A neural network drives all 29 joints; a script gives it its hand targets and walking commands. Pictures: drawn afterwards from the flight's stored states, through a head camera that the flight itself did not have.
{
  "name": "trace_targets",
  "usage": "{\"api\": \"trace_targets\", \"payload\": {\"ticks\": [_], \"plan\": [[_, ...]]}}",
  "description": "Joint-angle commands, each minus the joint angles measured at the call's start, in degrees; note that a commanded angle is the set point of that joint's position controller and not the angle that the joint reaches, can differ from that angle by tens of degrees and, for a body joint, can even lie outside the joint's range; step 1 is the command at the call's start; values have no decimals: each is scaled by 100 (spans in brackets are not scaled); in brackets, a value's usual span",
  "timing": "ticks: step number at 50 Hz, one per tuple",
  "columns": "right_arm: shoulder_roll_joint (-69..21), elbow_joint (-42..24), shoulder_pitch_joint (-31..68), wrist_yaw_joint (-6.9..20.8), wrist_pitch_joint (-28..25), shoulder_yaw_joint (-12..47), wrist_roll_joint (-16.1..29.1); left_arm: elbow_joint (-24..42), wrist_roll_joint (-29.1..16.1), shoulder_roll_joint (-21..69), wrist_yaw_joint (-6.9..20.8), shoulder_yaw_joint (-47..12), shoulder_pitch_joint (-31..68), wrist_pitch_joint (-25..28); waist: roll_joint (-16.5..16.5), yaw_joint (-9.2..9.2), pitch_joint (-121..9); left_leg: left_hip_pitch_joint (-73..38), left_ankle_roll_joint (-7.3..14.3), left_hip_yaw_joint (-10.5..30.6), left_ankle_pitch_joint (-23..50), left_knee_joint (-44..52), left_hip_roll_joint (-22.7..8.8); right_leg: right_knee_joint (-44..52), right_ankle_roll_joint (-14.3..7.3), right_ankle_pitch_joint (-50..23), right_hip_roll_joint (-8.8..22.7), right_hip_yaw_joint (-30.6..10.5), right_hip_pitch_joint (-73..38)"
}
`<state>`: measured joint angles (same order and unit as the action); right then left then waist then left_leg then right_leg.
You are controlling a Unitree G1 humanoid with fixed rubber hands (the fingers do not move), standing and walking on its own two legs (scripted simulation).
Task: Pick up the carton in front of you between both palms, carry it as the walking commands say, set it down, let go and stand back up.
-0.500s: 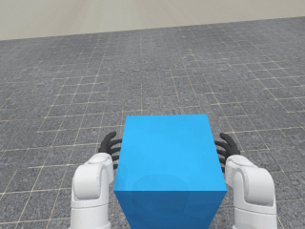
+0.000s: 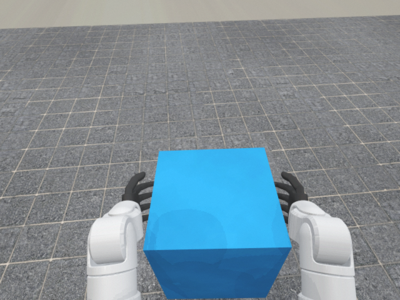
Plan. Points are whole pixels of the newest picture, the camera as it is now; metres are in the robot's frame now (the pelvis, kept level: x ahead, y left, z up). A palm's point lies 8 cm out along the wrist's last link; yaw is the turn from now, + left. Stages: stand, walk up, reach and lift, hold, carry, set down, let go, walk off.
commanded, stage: carry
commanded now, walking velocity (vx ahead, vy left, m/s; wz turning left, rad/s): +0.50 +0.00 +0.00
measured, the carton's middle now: (213, 226) +0.28 +0.00 +0.00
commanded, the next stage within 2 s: none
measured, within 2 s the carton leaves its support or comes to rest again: neither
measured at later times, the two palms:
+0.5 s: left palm (166, 101) +0.59 +0.12 +0.09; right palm (275, 102) +0.60 -0.18 +0.09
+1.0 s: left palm (164, 55) +0.93 +0.17 +0.06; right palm (244, 55) +0.93 -0.13 +0.07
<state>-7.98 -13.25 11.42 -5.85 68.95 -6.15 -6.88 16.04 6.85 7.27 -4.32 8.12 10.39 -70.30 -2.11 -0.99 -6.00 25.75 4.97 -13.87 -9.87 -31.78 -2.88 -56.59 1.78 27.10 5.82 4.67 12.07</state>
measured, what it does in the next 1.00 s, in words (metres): walks ahead: right foot, then left foot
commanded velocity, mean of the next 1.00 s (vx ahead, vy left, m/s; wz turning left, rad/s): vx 0.43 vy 0.00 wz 0.00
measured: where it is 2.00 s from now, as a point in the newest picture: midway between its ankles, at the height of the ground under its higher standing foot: (204, 201)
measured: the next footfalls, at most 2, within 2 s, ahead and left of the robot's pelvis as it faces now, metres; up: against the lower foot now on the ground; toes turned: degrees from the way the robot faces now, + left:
right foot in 0.40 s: +0.44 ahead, -0.12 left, +0.00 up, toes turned -10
left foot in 0.90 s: +0.78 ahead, +0.10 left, +0.00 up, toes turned +11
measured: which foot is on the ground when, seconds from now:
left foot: down 0.00-0.40, up 0.42-0.88, down 0.90-1.00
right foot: up 0.00-0.38, down 0.40-0.94, up 0.96-1.00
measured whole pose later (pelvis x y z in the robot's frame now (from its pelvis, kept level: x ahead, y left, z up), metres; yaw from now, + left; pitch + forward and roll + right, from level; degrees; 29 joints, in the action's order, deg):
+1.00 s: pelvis +0.66 +0.02 +0.00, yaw +0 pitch +3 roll +0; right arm -8.0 -14.3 11.3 -5.7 67.8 -6.1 -6.7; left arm 17.1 7.0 7.8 -4.1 8.4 10.3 -69.1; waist -2.1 -1.0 -1.6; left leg 25.6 5.2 -13.8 -8.6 -30.6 -2.4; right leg -60.2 2.0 27.4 4.5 3.4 12.4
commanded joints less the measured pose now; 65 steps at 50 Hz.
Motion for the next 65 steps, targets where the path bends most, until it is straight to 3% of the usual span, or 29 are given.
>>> {"api": "trace_targets", "payload": {"ticks": [1,3,5,10,16,18,20,21,22,23,25,26,28,31,35,41,44,45,46,47,48,49,51,52,54,57,60,63,65], "plan": [[-5506,-533,2604,1628,-60,4035,2493,355,-2371,5438,1444,-4342,2842,131,690,-42,-1736,-3601,537,2873,1596,1456,-1861,-1530,-229,-351,89,-454,2785],[-5696,-662,2731,1654,-183,4130,2580,377,-2347,5688,1419,-4446,2773,270,669,21,-1720,-3033,217,2125,1181,1712,-1651,-794,-233,-884,195,-395,2373],[-5688,-755,2575,1681,-246,4171,2600,373,-2304,5778,1370,-4477,2517,382,926,31,-1660,-2871,219,1692,944,1940,-1509,-243,-152,-1149,128,-178,2300],[-5385,-926,2225,1713,-293,4198,2591,574,-2196,5590,1280,-4514,2196,465,970,12,-1181,-3021,261,1029,1262,2134,-1252,1447,-10,-1928,65,261,2509],[-4772,-1117,2126,1568,-74,4050,2403,901,-2315,4958,1282,-4417,2301,179,1080,-25,-587,-3092,89,622,1756,2014,-1161,2698,-218,-2591,-141,648,1951],[-4612,-1067,2158,1530,35,4007,2346,821,-2314,4769,1305,-4312,2291,57,1095,17,-616,-3102,-28,460,2388,1497,-1129,2926,-315,-2353,-272,830,1334],[-4477,-1041,2251,1502,142,4008,2313,622,-2282,4666,1329,-4168,2179,-26,633,187,-1192,-2277,-326,-12,2619,-282,-732,3129,-345,-1870,-565,1123,-691],[-4402,-1053,2350,1497,199,4020,2319,548,-2238,4548,1339,-4086,2156,-57,-225,264,-1505,-1067,-575,36,1225,-1765,-446,3589,-550,-1056,631,-673,-1769],[-4506,-1159,2561,1485,258,4083,2362,355,-2222,4571,1366,-4046,2253,-37,-1804,255,-1833,771,-771,380,-1335,-3298,354,4221,-1323,-891,1939,-3163,-2986],[-4577,-1037,2619,1499,254,4073,2368,346,-2303,4755,1378,-4056,2194,-37,-1459,216,-1736,1212,-586,1171,-1737,-4046,154,4407,-1404,-1701,1947,-3274,-2755],[-4991,-1023,2837,1539,165,4133,2478,521,-2385,5165,1408,-4138,2526,29,-370,208,-1649,1296,-361,1400,-1269,-4074,-316,4138,-1197,-2699,1637,-2052,-2232],[-5124,-1016,2876,1542,109,4169,2490,610,-2416,5329,1422,-4194,2678,74,-72,192,-1535,1176,-352,1420,-949,-3681,-468,4229,-1040,-2828,1533,-1617,-1859],[-5344,-1016,2886,1513,20,4235,2472,708,-2474,5438,1438,-4256,2791,137,-266,168,-1569,877,-405,1241,-553,-3140,-462,4450,-871,-2486,1325,-1013,-1530],[-5341,-1096,2685,1426,-49,4241,2382,848,-2525,5333,1462,-4275,2680,143,-461,161,-1379,1072,-557,1004,-216,-2300,-417,4735,-922,-2288,1166,-527,-1550],[-5114,-1069,2424,1362,41,4172,2272,793,-2445,5038,1460,-4185,2401,50,-479,181,-1013,1288,-653,669,358,-1043,-341,4751,-930,-2975,946,-55,-1833],[-5001,-779,2398,1481,155,4154,2312,380,-2230,4926,1462,-4067,2215,-12,-675,200,-352,913,-407,223,886,187,-77,4574,-748,-4032,826,394,-1986],[-5072,-757,2510,1533,127,4146,2402,392,-2249,5006,1458,-4128,2373,26,-761,123,-701,-498,-278,-95,698,524,260,3453,-501,-5334,731,792,-1892],[-5091,-679,2422,1546,105,4108,2389,418,-2268,5021,1457,-4163,2435,32,-482,5,-1033,-1617,-291,-284,638,741,473,2385,-327,-5399,459,1053,-1474],[-5081,-683,2372,1569,88,4075,2369,418,-2262,4999,1455,-4198,2474,53,-17,-105,-1458,-2898,-249,681,750,805,-353,1178,-128,-3842,313,877,-493],[-5062,-528,2395,1601,9,4028,2331,615,-2336,5069,1445,-4304,2612,29,1654,-76,-2108,-4396,731,3360,1229,1047,-2029,-725,187,-1896,-391,620,1350],[-5246,-502,2287,1606,-42,4054,2411,601,-2337,5064,1452,-4326,2629,69,1827,-51,-2024,-4312,971,3814,3137,1427,-2211,-1668,140,193,-698,53,1999],[-5334,-666,2358,1611,-94,4066,2479,534,-2350,5271,1449,-4377,2616,143,1528,-46,-2023,-4146,903,3022,4356,1187,-2086,-1995,0,265,-446,-344,2094],[-5622,-852,2435,1620,-212,4135,2549,663,-2365,5538,1426,-4453,2640,293,684,-34,-1933,-3625,443,1983,4575,1100,-1763,-1238,-138,-228,-30,-479,2067],[-5690,-922,2465,1621,-256,4158,2564,702,-2378,5649,1405,-4503,2607,341,754,20,-1894,-3350,246,1650,4234,1254,-1612,-601,-129,-465,64,-450,1875],[-5680,-1061,2338,1630,-306,4163,2557,736,-2352,5745,1350,-4549,2353,425,859,79,-1967,-3042,161,1146,4327,1335,-1417,372,-56,-691,-70,-192,1403],[-5532,-1154,2027,1668,-332,4146,2524,820,-2257,5686,1273,-4603,2034,491,1029,81,-1941,-2987,210,643,4715,1275,-1269,1670,10,-1031,-289,162,1124],[-5318,-1280,1899,1662,-304,4111,2463,1096,-2294,5467,1253,-4648,2153,452,1261,28,-1804,-2914,148,449,4358,1210,-1173,2364,17,-1802,-353,370,915],[-5029,-1306,1956,1602,-186,4052,2354,1171,-2358,5151,1290,-4576,2243,283,997,72,-1545,-2522,-113,280,3009,807,-937,3489,11,-3044,-287,529,241],[-4782,-1149,1950,1560,-76,3976,2217,1068,-2343,4853,1343,-4442,2222,124,596,78,-1433,-1748,-449,400,1604,439,-793,3759,-5,-4476,272,165,-807]]}}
